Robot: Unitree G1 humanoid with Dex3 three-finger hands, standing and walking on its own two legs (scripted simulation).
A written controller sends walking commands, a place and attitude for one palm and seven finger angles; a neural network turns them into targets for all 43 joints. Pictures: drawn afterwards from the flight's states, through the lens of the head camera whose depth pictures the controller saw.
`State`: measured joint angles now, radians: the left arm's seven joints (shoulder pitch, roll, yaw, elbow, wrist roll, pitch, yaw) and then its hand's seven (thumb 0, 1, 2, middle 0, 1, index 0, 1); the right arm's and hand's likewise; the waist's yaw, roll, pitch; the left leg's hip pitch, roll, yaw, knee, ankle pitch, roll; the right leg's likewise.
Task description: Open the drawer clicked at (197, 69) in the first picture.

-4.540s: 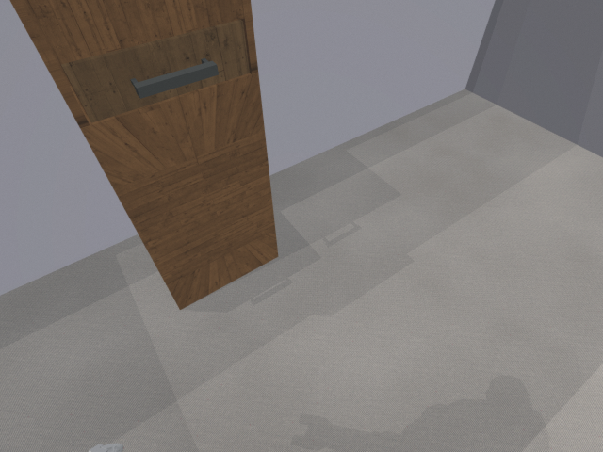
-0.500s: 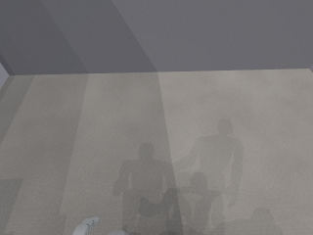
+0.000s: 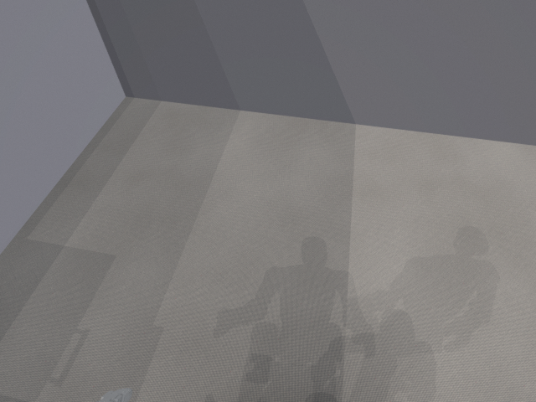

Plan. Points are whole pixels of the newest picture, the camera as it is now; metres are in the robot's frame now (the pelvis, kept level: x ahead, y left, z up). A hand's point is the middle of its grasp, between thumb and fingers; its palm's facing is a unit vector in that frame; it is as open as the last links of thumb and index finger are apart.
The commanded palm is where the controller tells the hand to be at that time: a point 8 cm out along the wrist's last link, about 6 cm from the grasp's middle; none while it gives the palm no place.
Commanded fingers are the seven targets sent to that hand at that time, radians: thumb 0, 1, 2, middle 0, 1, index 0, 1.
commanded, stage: turn to face it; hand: left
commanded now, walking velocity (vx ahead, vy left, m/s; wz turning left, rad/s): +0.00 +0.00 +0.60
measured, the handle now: out of the picture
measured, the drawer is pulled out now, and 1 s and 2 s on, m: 0.00 0.00 0.00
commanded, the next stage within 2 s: none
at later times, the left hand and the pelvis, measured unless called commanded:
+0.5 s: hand out of the picture -0.07 +0.18 -0.17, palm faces +0.39 -0.88 -0.26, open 7.4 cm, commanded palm none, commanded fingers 0.00 0.90 0.90 -0.20 -0.30 -0.20 -0.30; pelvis -0.02 -0.03 -0.01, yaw +21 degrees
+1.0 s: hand out of the picture -0.03 +0.17 -0.13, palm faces +0.60 -0.74 -0.30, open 7.4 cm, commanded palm none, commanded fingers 0.00 0.90 0.90 -0.20 -0.30 -0.20 -0.30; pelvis +0.00 -0.06 +0.00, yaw +39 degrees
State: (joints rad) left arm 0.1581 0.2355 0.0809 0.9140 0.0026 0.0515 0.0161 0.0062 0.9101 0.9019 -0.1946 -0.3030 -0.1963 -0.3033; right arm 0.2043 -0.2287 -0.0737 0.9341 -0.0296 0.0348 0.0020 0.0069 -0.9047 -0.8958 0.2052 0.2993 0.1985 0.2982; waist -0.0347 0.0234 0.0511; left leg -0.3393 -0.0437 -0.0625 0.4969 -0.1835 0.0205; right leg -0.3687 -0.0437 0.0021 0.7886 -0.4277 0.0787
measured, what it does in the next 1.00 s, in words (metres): steps on the spot, turning left: right foot, then left foot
